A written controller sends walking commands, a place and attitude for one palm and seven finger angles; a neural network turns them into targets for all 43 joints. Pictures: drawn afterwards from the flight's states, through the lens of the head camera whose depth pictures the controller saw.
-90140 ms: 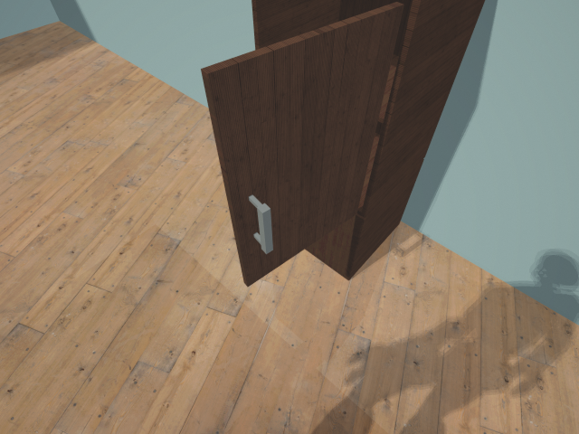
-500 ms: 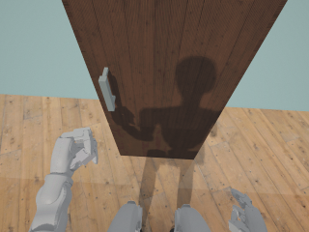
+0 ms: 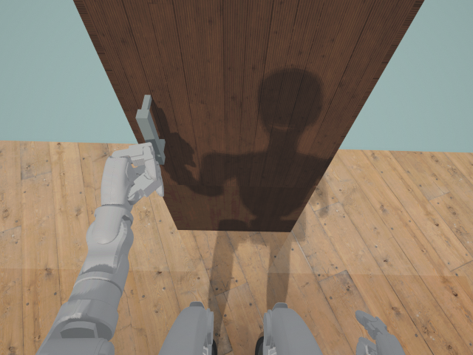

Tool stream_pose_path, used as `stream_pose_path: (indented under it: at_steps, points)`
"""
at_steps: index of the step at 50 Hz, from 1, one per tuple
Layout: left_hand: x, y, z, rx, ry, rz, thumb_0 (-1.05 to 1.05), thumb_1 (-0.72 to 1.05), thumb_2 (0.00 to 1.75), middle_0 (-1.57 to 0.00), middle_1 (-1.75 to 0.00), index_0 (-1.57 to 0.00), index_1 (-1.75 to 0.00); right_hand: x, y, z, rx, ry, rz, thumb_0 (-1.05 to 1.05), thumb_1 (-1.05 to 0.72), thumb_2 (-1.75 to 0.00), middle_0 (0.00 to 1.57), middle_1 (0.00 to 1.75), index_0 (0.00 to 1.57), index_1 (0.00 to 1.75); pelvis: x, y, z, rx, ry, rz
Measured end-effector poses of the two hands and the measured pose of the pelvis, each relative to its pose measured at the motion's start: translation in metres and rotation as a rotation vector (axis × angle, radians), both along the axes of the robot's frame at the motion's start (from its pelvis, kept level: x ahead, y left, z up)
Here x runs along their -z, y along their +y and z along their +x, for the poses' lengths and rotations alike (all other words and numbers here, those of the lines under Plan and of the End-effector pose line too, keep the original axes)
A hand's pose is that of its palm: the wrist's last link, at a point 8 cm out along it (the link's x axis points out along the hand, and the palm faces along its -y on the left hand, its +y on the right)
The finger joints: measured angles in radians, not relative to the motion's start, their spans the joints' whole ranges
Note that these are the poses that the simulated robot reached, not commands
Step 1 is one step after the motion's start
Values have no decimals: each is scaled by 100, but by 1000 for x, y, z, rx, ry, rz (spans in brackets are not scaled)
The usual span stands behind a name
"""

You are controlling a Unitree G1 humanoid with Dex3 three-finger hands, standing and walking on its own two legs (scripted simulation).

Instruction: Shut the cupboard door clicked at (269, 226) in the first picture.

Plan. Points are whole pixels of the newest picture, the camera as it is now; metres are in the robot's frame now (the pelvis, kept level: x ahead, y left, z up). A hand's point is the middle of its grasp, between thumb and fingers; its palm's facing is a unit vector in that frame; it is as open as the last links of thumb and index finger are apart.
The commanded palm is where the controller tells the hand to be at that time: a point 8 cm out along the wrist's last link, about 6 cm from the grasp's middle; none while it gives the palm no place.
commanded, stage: bring the fist close to the handle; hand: left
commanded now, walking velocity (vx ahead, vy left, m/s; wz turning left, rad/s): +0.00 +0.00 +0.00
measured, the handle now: (153, 132) +0.50 +0.17 +0.03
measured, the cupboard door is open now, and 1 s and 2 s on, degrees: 0 0 0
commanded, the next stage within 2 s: push the door shut along its arc in 0.42 s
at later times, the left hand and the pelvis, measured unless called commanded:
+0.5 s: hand (159, 176) +0.40 +0.14 +0.03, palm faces +0.01 -1.00 -0.03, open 3.1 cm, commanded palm +0.38 +0.19 +0.03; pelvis +0.00 +0.00 +0.00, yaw +0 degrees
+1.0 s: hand (160, 163) +0.43 +0.14 +0.03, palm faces -0.13 -0.99 -0.07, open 2.8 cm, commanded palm +0.45 +0.18 +0.03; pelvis -0.02 -0.01 -0.01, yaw +1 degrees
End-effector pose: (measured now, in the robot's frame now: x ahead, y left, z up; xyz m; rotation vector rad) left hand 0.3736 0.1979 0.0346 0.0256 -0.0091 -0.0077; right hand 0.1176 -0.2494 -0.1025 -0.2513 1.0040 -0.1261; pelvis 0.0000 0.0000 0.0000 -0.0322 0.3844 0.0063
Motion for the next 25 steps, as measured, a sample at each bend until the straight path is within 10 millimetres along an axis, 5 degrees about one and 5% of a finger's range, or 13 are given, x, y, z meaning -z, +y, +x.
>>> stream_pose_path:
  at_steps: [7,14,25]
  points:
    - [3,-8,19,-6,1,-2,2,90,90,-130,-150,-130,-150,5,-6,-22,38,67,-1,1,-91,-90,20,30,20,30,2,-1,0,9,16,4]
    - [4,-5,15,-21,6,5,2,90,90,-130,-150,-130,-150,6,-9,-37,69,114,10,1,-91,-90,20,30,20,30,-2,-2,2,20,15,12]
    - [1,-3,3,-15,-13,4,2,90,90,-130,-150,-130,-150,3,-12,-25,46,90,1,1,-91,-90,20,30,20,30,-4,-5,0,8,4,10]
